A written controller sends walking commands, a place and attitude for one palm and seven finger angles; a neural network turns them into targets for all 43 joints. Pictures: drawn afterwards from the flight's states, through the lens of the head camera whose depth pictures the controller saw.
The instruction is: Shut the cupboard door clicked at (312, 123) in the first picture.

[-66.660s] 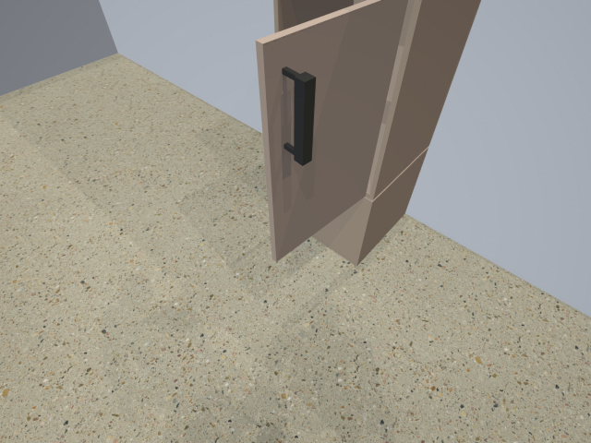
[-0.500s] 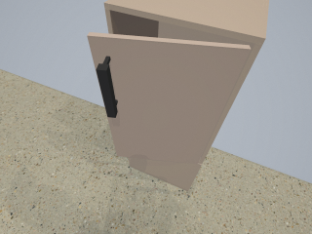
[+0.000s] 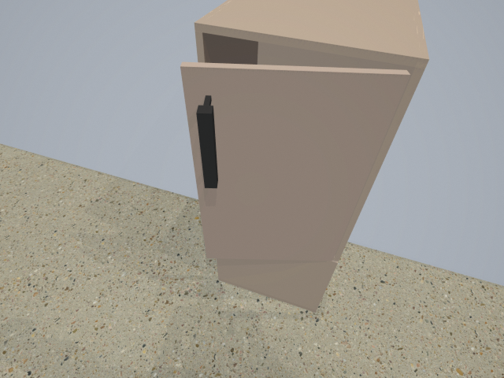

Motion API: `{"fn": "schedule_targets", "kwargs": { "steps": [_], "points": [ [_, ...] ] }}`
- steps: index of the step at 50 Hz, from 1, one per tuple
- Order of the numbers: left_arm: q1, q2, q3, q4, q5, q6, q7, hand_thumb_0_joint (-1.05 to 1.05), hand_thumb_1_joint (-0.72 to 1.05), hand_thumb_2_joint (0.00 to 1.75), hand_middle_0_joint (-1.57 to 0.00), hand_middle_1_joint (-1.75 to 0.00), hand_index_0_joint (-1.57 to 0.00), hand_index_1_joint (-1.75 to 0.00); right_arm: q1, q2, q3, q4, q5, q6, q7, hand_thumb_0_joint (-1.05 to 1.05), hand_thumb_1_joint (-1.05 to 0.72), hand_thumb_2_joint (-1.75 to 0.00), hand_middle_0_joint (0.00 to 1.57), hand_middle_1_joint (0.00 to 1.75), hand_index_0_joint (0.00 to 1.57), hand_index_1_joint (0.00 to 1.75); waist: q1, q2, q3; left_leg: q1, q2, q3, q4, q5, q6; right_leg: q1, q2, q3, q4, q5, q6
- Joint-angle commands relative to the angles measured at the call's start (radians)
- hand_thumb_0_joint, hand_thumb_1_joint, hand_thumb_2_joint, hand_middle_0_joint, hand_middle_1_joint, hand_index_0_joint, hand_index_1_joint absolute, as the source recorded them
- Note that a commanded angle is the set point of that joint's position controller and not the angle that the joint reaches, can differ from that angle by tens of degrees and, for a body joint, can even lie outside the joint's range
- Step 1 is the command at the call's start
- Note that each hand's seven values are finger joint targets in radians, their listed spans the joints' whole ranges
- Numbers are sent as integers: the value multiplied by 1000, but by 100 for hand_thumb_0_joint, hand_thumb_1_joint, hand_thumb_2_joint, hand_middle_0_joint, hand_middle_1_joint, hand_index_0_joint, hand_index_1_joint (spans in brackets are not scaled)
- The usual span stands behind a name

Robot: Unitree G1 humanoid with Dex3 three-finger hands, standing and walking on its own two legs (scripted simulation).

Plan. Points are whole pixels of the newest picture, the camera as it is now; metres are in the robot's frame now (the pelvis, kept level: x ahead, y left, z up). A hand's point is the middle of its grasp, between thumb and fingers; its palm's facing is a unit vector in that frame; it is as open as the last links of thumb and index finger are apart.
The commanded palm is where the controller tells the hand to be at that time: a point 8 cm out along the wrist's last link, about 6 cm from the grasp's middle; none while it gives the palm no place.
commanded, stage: come to a stop and stand still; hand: left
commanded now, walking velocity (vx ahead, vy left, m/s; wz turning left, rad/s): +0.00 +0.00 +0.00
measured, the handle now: (209, 143) +0.50 +0.11 +0.12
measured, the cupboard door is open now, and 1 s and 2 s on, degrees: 18 18 18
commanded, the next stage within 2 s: look again from close up in 1.88 s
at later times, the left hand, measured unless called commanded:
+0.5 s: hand out of the picture -0.05 +0.24 -0.17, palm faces +0.08 -0.99 -0.12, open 7.4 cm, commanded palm none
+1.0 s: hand out of the picture -0.07 +0.41 -0.21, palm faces +0.06 -0.98 -0.18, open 7.4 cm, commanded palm none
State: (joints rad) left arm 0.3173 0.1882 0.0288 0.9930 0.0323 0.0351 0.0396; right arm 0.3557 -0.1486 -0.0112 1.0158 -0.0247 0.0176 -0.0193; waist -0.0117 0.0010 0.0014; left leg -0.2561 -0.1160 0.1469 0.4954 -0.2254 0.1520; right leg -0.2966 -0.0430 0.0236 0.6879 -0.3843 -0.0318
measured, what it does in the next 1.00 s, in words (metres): steps to the left: left foot, then right foot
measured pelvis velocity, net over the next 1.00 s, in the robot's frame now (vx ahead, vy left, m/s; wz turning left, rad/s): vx -0.05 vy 0.22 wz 0.01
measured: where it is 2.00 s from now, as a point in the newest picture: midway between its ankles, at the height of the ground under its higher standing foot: outside the picture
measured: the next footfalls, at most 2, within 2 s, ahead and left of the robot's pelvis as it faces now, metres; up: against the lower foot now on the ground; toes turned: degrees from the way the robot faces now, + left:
left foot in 0.62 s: +0.03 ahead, +0.12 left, +0.00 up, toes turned +0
right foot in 0.84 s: +0.01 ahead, +0.00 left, +0.00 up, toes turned -3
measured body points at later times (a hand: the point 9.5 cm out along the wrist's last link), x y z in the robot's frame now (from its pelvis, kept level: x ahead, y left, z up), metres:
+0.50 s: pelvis -0.02 +0.08 +0.01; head -0.03 +0.12 +0.46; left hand -0.05 +0.29 -0.16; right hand -0.01 -0.15 -0.13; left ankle +0.01 +0.07 -0.73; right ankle -0.03 -0.07 -0.71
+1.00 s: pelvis -0.05 +0.22 -0.02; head -0.04 +0.27 +0.42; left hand -0.07 +0.46 -0.20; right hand +0.01 -0.02 -0.15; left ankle -0.05 +0.32 -0.73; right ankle -0.05 +0.02 -0.70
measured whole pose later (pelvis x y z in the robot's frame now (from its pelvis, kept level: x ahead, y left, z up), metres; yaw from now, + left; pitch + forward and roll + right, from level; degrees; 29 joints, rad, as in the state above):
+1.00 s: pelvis -0.05 +0.22 -0.02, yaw +1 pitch -2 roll -2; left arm 0.34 0.23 0.07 1.02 0.03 0.06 0.03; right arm 0.24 -0.14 -0.02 0.97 -0.03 -0.01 -0.03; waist 0.01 -0.08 0.06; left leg -0.35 -0.03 -0.06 0.82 -0.44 0.01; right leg -0.41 -0.06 0.08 0.96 -0.48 0.00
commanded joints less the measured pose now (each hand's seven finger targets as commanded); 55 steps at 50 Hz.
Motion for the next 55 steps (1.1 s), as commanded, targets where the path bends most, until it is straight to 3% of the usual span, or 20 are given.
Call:
{"fn": "schedule_targets", "kwargs": {
  "steps": [1, 7, 9, 12, 15, 18, 21, 24, 26, 29, 32, 37, 39, 40, 41, 42, 45, 47, 49, 55],
  "points": [
    [118, 39, 1, -13, -5, -4, 4, 0, 90, 90, -20, -30, -20, -30, -43, -143, -30, -73, 4, -25, -8, 0, -90, -90, 20, 30, 20, 30, 42, -2, 86, -78, 303, -401, -350, -301, -96, -11, 12, -15, 4, -28, -2],
    [343, 79, 24, 66, -10, -25, 22, 0, 90, 90, -20, -30, -20, -30, -111, -128, -32, -53, 22, -6, -11, 0, -90, -90, 20, 30, 20, 30, 113, 52, 102, -148, 134, -214, -284, -104, -398, 251, -18, -34, -370, 52, -57],
    [145, 98, 20, 25, -17, -45, 26, 0, 90, 90, -20, -30, -20, -30, -71, -84, -29, -41, 33, 0, -4, 0, -90, -90, 20, 30, 20, 30, 15, -333, 109, -11, 103, -182, 224, -195, -211, -105, -281, 332, -515, -266, -185],
    [-110, 77, 13, -73, -12, -58, 26, 0, 90, 90, -20, -30, -20, -30, 90, -62, -26, 8, 17, -7, 15, 0, -90, -90, 20, 30, 20, 30, -105, -162, 115, 172, 158, -219, 100, -47, -143, -285, -176, 109, -393, -82, -87],
    [92, 28, -2, -18, -16, -37, 9, 0, 90, 90, -20, -30, -20, -30, 38, -140, -25, -8, 6, -41, -5, 0, -90, -90, 20, 30, 20, 30, 0, 195, 72, 16, 290, -433, -250, -167, -97, -94, 16, -12, -97, -29, 13],
    [118, 43, -2, 31, -5, -8, 4, 0, 90, 90, -20, -30, -20, -30, -13, -144, -23, -22, 9, -42, -21, 0, -90, -90, 20, 30, 20, 30, 16, 88, 94, 5, 332, -530, -377, -243, -131, -113, 16, 16, 97, -39, 11],
    [253, 54, 23, 76, -6, -2, 8, 0, 90, 90, -20, -30, -20, -30, -82, -148, -23, -25, 13, -33, -36, 0, -90, -90, 20, 30, 20, 30, 81, 151, 81, -15, 265, -356, -425, 84, -434, 14, 26, -17, 77, -22, 29],
    [387, 52, 38, 118, -21, -28, 10, 0, 90, 90, -20, -30, -20, -30, -181, -147, -25, -37, 23, -23, -25, 0, -90, -90, 20, 30, 20, 30, 151, 92, 72, -15, 180, -211, -217, 350, -328, 231, 28, -114, -304, 9, 18],
    [236, 51, 37, 93, -17, -41, 25, 0, 90, 90, -20, -30, -20, -30, -108, -80, -36, -18, 52, -3, -19, 0, -90, -90, 20, 30, 20, 30, 61, -344, 92, 0, 71, -202, 289, -145, -266, 24, -255, 199, -473, -30, -146],
    [-193, 105, 34, -69, -9, -49, 27, 0, 90, 90, -20, -30, -20, -30, 109, -69, -45, 26, 26, -5, 11, 0, -90, -90, 20, 30, 20, 30, -136, -155, 75, 202, 209, -336, 218, -195, -169, -318, -279, 132, -333, -16, -119],
    [50, 24, 20, -26, -13, -19, 7, 0, 90, 90, -20, -30, -20, -30, 65, -168, -42, 8, 3, -38, -15, 0, -90, -90, 20, 30, 20, 30, -10, 316, 104, 20, 325, -650, -301, -100, -156, -209, 63, 7, 187, -149, 28],
    [389, 106, 83, 109, -10, 4, 6, 0, 90, 90, -20, -30, -20, -30, -265, -184, -41, -92, 14, -13, -37, 0, -90, -90, 20, 30, 20, 30, 201, 171, 139, -216, 164, -291, -455, 348, -519, 212, 87, -117, 72, -62, 41],
    [710, 129, 118, 183, -27, -18, 25, 0, 90, 90, -20, -30, -20, -30, -431, -225, -73, -116, 50, 13, -35, 0, -90, -90, 20, 30, 20, 30, 397, -118, 44, -255, -44, -68, 301, 574, -641, 493, -58, -125, -422, 3, -100],
    [346, 110, 76, 79, -19, -23, 40, 0, 90, 90, -20, -30, -20, -30, -276, -123, -78, -99, 73, 13, -27, 0, -90, -90, 20, 30, 20, 30, 196, -636, 34, -191, 26, -309, 1094, -530, -367, 71, -383, 228, -408, 224, -212],
    [-85, 46, 43, -62, 0, -37, 51, 0, 90, 90, -20, -30, -20, -30, -25, -133, -91, -93, 37, 28, -25, 0, -90, -90, 20, 30, 20, 30, -76, -332, 40, -144, 124, -519, 1146, -420, -219, -167, -369, 279, -357, 221, -225],
    [-327, 106, 46, -154, 7, -56, 49, 0, 90, 90, -20, -30, -20, -30, 113, -95, -83, -41, 26, 25, -6, 0, -90, -90, 20, 30, 20, 30, -185, -228, 36, 1, 164, -445, 991, -333, 121, -312, -370, 157, -422, 140, -193],
    [-53, 88, 40, -73, 6, -37, 18, 0, 90, 90, -20, -30, -20, -30, 90, -58, -37, -15, 11, -19, 15, 0, -90, -90, 20, 30, 20, 30, -78, -19, 40, 146, 125, -166, 19, -82, -160, -205, -112, 4, -43, 35, -46],
    [106, 34, 25, -46, -5, -7, -4, 0, 90, 90, -20, -30, -20, -30, 84, -174, -43, -46, -1, -47, -21, 0, -90, -90, 20, 30, 20, 30, -14, 443, 63, 63, 383, -698, -148, 321, -109, -289, 66, -1, 380, -225, 43],
    [58, 77, 48, -100, -2, -1, -18, 0, 90, 90, -20, -30, -20, -30, -31, -249, -49, -103, -22, -27, -42, 0, -90, -90, 20, 30, 20, 30, 33, 120, 103, -149, 509, -717, -198, 196, 44, -242, 8, 80, 519, -126, 17],
    [47, 84, 54, -43, -2, 20, -33, 0, 90, 90, -20, -30, -20, -30, -13, -174, -37, -55, -5, -44, -61, 0, -90, -90, 20, 30, 20, 30, 30, 115, 21, 85, 371, -484, -138, 496, -75, -334, 56, 103, 639, 94, 57]
  ]
}}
